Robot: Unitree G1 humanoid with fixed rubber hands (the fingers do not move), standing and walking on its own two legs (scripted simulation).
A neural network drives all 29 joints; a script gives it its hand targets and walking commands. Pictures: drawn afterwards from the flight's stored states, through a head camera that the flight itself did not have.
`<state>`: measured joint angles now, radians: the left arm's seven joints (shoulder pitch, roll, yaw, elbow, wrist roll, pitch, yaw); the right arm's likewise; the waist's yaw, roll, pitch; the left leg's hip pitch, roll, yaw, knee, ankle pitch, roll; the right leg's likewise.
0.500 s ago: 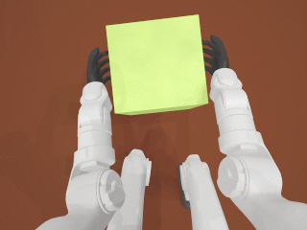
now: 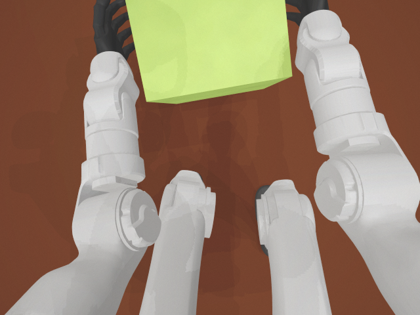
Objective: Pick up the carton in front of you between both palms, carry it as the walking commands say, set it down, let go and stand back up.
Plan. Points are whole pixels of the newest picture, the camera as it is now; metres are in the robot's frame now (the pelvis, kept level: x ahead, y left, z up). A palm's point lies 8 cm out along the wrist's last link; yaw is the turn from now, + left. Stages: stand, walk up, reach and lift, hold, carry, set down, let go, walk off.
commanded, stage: set down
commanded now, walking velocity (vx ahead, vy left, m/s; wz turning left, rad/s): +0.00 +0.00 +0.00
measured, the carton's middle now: (210, 38) +0.55 +0.07 -0.23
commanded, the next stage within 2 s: none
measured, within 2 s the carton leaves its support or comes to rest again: rests again in 0.52 s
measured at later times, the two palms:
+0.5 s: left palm (131, 59) +0.51 +0.22 -0.22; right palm (295, 21) +0.58 -0.08 -0.22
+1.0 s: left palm (130, 63) +0.50 +0.22 -0.23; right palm (294, 25) +0.58 -0.08 -0.23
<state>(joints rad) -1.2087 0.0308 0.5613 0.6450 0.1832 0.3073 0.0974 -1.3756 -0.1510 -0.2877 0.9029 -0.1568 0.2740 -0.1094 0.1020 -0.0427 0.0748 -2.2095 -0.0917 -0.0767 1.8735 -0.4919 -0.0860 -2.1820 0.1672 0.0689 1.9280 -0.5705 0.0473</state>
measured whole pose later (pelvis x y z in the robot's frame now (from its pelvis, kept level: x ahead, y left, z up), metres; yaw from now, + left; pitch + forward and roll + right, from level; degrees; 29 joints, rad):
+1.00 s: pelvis +0.00 -0.01 -0.07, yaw +1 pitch +37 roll +3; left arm -1.36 0.14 0.56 0.86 0.13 0.22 -0.01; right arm -1.59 -0.28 -0.20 1.15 -0.11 0.19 -0.05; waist 0.13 -0.02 0.36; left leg -2.23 -0.06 -0.04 2.14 -0.57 -0.09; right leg -2.22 0.15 0.04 2.22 -0.65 0.01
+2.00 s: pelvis -0.01 +0.00 -0.01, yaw +2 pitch +42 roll +1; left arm -1.34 0.23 0.31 0.92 -0.13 0.17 0.15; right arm -1.55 -0.45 -0.07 1.16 0.08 0.20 -0.05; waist 0.14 -0.02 0.18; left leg -2.17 -0.03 0.00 1.94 -0.49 -0.03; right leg -2.13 0.05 0.02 2.01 -0.61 0.00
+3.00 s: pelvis +0.06 +0.01 +0.25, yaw +0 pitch +40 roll -1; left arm -0.66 0.18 0.29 0.62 0.09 0.15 -0.08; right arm -0.79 -0.17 -0.26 0.70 -0.13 0.18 -0.08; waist 0.09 -0.01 -0.05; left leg -1.34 -0.01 -0.03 0.91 -0.26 0.00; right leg -1.29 0.06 0.07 0.92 -0.32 0.02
